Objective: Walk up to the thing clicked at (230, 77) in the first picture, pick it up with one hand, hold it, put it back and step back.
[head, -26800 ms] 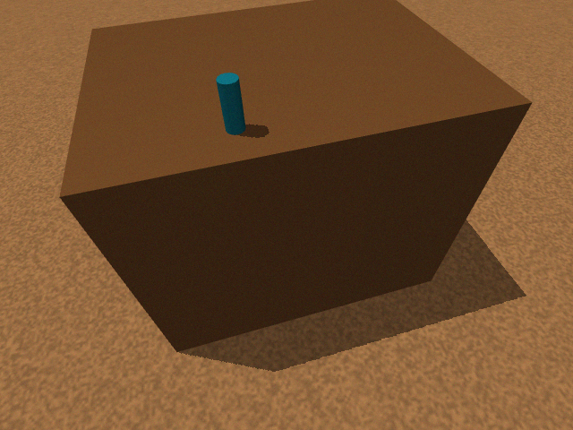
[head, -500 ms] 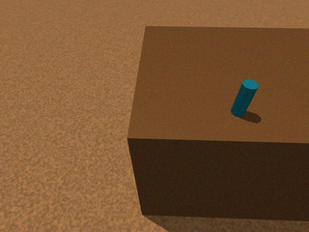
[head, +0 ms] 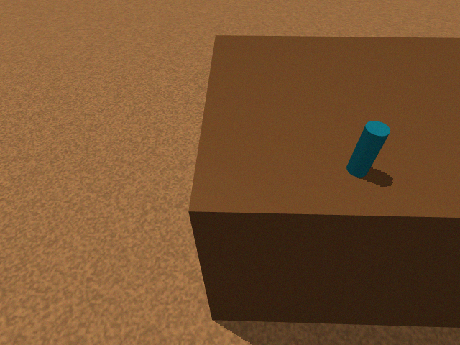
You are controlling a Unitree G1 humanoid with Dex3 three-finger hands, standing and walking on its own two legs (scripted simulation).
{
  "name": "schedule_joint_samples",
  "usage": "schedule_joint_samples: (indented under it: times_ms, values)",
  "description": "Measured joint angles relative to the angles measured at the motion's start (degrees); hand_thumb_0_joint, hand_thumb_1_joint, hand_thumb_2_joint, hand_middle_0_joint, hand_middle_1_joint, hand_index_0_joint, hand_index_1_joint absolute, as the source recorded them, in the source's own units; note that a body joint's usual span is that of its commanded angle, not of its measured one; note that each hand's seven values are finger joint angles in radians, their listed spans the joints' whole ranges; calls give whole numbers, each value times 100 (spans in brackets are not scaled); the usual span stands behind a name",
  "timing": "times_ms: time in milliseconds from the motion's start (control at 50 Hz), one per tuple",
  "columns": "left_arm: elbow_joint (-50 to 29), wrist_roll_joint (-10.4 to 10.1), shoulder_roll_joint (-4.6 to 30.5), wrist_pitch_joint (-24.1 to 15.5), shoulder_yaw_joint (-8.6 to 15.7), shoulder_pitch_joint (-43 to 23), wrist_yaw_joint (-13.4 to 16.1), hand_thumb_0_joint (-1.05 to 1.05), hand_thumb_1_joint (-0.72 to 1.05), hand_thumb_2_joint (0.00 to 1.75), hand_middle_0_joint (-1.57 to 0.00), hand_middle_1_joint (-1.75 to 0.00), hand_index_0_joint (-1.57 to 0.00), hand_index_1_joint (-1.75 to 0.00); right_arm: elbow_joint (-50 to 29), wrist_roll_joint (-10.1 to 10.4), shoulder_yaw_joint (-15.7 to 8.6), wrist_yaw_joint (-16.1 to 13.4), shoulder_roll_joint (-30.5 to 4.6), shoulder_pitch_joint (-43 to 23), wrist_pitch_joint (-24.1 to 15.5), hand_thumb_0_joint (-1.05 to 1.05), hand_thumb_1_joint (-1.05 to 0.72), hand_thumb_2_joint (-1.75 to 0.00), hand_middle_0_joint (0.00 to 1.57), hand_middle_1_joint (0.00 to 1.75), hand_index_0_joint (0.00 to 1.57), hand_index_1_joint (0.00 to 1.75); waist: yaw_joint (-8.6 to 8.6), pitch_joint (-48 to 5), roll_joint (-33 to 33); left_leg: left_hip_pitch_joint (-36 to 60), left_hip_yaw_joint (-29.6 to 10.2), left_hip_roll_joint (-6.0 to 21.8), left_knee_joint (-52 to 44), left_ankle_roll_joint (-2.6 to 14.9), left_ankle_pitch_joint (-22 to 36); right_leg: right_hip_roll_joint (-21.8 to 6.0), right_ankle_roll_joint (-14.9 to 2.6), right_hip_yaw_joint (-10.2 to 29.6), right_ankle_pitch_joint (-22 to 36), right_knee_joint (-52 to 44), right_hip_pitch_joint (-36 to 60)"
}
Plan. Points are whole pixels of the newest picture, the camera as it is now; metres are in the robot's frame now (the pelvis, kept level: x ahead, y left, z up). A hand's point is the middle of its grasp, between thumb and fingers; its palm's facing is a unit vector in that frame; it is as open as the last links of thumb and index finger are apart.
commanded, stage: home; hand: right
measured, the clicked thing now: (366, 150) +0.45 -0.24 +0.08
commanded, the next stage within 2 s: stand in 0.18 s
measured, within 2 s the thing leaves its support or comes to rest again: neither
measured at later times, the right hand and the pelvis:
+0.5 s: hand out of the picture +0.07 -0.25 -0.15, palm faces -0.02 +0.94 -0.35, open 15.0 cm; pelvis +0.00 +0.00 +0.00, yaw +0 degrees
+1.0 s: hand out of the picture +0.08 -0.25 -0.16, palm faces -0.03 +0.94 -0.34, open 7.4 cm; pelvis +0.01 +0.00 +0.00, yaw +0 degrees
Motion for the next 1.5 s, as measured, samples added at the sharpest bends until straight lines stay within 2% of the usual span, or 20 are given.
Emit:
schedule_joint_samples:
  times_ms: [320, 400, 500, 640, 760, 860, 1040, 1500]
  values:
    - [20, -1, -10, 18, 28, 2, -4, 1, 90, 90, -21, -30, -20, -29, 15, 6, -36, -11, 23, -23, -3, -1, 53, -6, 6, 5, 7, 6, 6, 11, 0, 65, 2, -34, -59, 18, 12, -35, 18, -4, 5, -52, 66]
    - [23, 3, -6, 20, 39, 18, -3, 1, 90, 90, -21, -30, -20, -29, 16, 6, -45, -8, 24, -14, 1, -1, 46, -13, 11, 11, 11, 12, 7, 12, 4, 63, -5, -38, -65, 20, 21, -38, 19, -12, 11, -60, 68]
    - [24, 5, -2, 26, 54, 51, -11, 1, 90, 90, -20, -30, -20, -29, 21, 4, -55, -3, 25, -3, 7, -1, 23, -36, 16, 21, 16, 21, 7, 18, -1, 55, -4, -43, -80, 20, 29, -43, 15, -11, 7, -49, 48]
    - [21, 6, -13, 22, 60, 75, -11, 1, 90, 90, -20, -30, -20, -30, 29, 6, -54, -3, 31, 21, 7, 0, -25, -71, 19, 27, 20, 28, 5, 41, 7, 41, -18, -47, -96, 15, 35, -45, 13, -26, 1, -55, 35]
    - [10, -5, -25, 13, 56, 72, -10, 1, 90, 90, -20, -30, -20, -30, 41, 12, -53, -1, 35, 15, 4, 0, -64, -84, 20, 29, 21, 29, 8, 48, 18, 50, -24, -42, -94, 9, 21, -41, 8, -32, -12, -60, 50]
    - [-11, -5, -37, 16, 53, 54, -8, 1, 90, 90, -20, -30, -20, -30, 34, 9, -56, -1, 33, 2, 8, 0, -80, -88, 20, 29, 21, 30, 2, 33, 24, 46, -31, -40, -89, 3, 4, -38, 3, -40, -25, -64, 52]
    - [-38, -10, -37, -8, 53, 25, 6, 1, 90, 90, -20, -30, -20, -30, 23, 12, -63, 6, 32, -26, 8, 0, -89, -90, 21, 30, 21, 30, -5, 36, 20, 53, -36, -27, -84, -6, -29, -26, -3, -46, -39, -100, 80]
    - [-50, -6, -26, -1, 78, 26, 4, 1, 90, 90, -20, -30, -20, -30, -9, 15, -68, 2, 57, -41, 5, 0, -90, -90, 21, 30, 21, 30, 5, 31, 18, 116, -30, -32, -117, -2, -7, -31, 0, -42, -19, -125, 137]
